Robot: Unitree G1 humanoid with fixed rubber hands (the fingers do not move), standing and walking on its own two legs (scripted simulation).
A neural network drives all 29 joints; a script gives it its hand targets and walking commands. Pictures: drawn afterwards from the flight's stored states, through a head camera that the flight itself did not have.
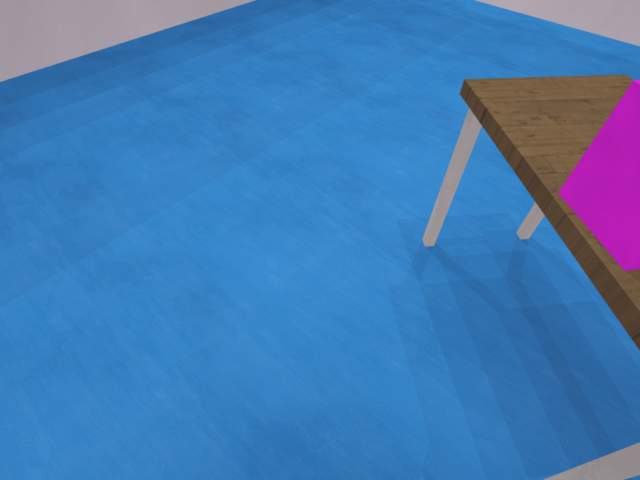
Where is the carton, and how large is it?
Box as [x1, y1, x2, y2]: [558, 80, 639, 270]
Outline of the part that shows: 639,80 633,80 558,192 624,270 639,268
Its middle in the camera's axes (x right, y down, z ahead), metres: +0.63 -0.11 +0.68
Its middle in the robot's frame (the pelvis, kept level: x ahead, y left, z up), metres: +0.57 -0.64 +0.06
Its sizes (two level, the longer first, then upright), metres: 0.210 0.200 0.250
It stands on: a table, 0.70 m high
